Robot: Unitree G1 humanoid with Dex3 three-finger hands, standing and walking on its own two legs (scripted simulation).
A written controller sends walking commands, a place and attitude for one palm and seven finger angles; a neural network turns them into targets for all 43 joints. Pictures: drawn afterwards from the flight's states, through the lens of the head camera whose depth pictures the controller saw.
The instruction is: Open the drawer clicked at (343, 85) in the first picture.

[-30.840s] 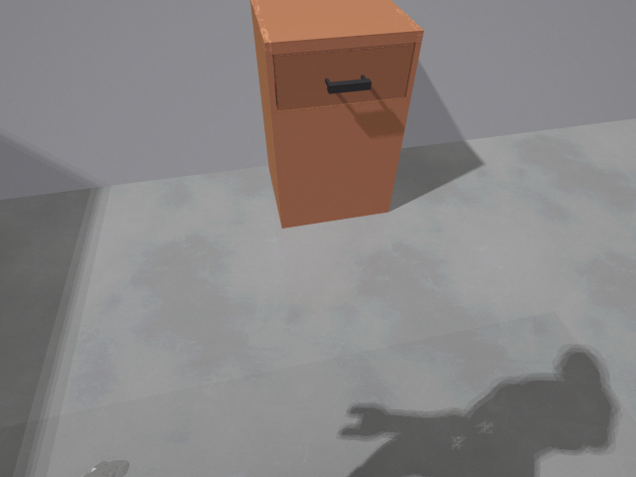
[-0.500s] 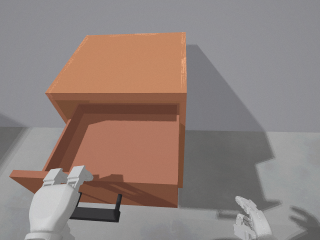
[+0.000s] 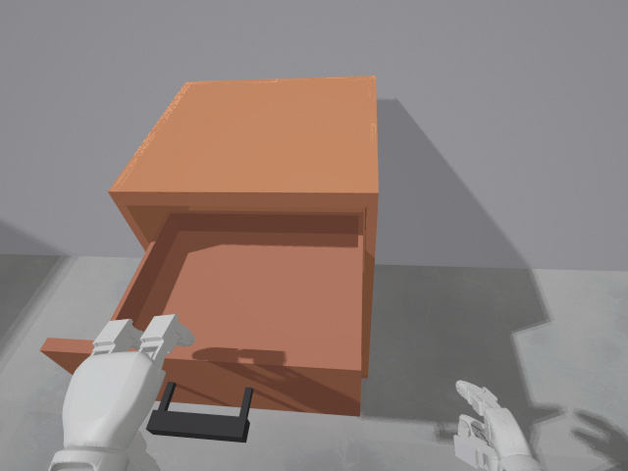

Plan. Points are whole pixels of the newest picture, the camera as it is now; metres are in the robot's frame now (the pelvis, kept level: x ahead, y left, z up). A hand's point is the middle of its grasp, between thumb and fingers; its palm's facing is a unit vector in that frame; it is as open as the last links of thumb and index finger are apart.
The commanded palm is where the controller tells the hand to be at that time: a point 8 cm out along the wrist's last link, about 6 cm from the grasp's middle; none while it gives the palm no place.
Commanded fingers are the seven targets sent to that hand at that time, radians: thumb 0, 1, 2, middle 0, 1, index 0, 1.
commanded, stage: lift the hand off the handle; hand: left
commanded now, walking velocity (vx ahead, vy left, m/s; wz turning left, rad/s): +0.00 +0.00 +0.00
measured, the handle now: (203, 408) +0.21 +0.21 -0.09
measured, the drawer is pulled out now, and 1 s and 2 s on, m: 0.30 0.30 0.30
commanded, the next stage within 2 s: draw the hand back to the body in 0.04 s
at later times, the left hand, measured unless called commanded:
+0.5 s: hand (121, 391) +0.17 +0.24 +0.08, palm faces +0.05 -0.11 -0.99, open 13.9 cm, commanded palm +0.14 +0.24 +0.14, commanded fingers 0.00 -0.50 0.30 -0.30 -1.20 -0.30 -1.20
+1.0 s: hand (115, 358) +0.18 +0.22 +0.15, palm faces +0.35 -0.86 -0.37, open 13.1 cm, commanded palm +0.13 +0.26 +0.17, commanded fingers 0.00 -0.01 0.51 -0.26 -0.88 -0.26 -0.88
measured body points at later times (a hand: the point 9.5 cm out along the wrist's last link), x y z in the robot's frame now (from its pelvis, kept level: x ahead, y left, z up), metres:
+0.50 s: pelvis +0.00 +0.00 +0.01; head +0.01 -0.03 +0.46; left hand +0.17 +0.24 +0.14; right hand +0.22 -0.20 -0.09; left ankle -0.03 +0.09 -0.72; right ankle +0.00 -0.10 -0.72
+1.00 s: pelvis +0.01 +0.00 +0.02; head +0.00 -0.02 +0.47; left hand +0.16 +0.26 +0.17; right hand +0.21 -0.19 -0.06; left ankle -0.03 +0.09 -0.72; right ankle +0.00 -0.10 -0.72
